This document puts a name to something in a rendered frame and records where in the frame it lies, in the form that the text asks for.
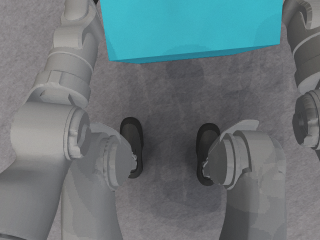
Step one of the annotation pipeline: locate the right robot upper arm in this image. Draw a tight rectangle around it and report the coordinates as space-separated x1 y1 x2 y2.
292 89 320 161

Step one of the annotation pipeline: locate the robot left forearm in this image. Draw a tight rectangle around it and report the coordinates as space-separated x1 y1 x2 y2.
10 0 105 149

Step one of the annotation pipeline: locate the carton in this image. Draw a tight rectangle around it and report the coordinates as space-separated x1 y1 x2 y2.
100 0 283 64

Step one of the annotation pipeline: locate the robot left thigh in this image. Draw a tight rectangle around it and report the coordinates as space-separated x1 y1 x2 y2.
60 132 127 240

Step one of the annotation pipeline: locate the robot right shin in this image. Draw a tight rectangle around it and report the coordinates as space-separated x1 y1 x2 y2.
202 119 287 185

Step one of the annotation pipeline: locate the left robot upper arm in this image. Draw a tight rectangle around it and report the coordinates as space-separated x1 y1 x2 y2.
0 101 92 240

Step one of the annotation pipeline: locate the robot right forearm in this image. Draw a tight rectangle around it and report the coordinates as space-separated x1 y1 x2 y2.
281 0 320 95

